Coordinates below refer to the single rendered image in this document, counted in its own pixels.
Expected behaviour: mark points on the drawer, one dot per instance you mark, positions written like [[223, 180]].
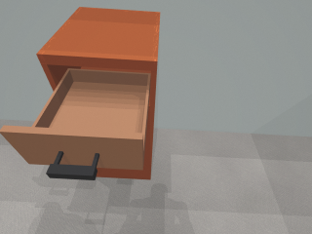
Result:
[[90, 111]]

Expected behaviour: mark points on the handle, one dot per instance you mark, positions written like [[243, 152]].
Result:
[[57, 170]]

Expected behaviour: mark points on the cabinet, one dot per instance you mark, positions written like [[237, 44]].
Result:
[[108, 40]]

